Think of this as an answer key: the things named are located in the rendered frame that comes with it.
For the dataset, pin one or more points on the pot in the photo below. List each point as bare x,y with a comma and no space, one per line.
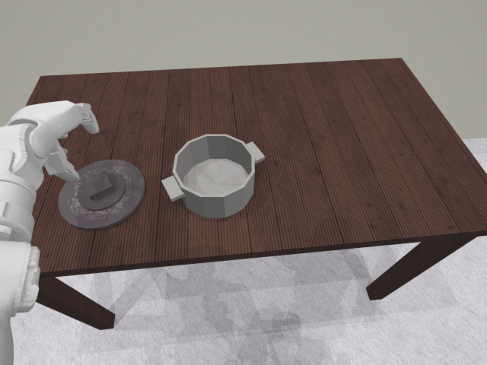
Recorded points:
214,175

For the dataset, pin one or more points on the knob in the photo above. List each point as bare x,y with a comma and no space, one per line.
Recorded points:
98,185

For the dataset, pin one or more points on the robot left upper arm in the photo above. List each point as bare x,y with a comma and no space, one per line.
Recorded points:
19,287

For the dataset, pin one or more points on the robot left hand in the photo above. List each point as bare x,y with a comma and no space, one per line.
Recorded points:
62,116

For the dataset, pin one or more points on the table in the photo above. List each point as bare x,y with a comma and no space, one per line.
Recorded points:
357,155

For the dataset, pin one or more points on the lid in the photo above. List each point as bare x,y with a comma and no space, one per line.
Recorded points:
77,209

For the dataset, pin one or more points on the robot left forearm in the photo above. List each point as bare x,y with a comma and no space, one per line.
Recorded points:
25,145

